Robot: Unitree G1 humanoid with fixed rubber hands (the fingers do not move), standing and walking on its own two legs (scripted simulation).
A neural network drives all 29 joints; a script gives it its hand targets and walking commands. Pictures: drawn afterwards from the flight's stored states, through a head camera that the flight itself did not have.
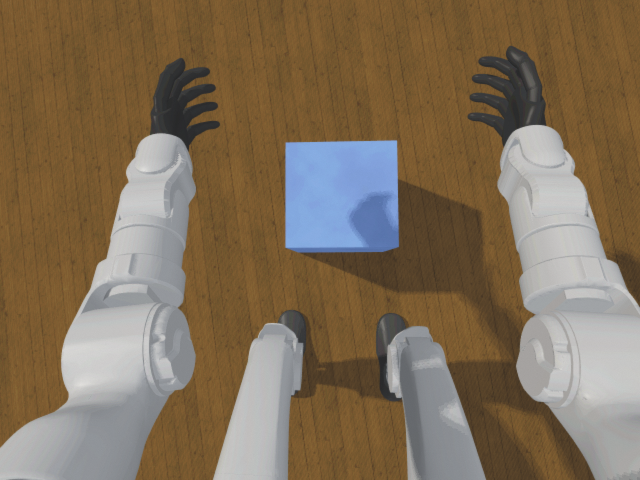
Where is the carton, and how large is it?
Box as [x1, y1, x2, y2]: [286, 140, 398, 252]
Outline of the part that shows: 396,140 286,142 286,247 298,252 383,251 398,246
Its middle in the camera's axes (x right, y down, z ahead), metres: +0.05 -0.08 +0.85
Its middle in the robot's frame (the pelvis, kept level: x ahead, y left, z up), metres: +0.48 +0.01 -0.52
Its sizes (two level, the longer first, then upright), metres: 0.210 0.200 0.250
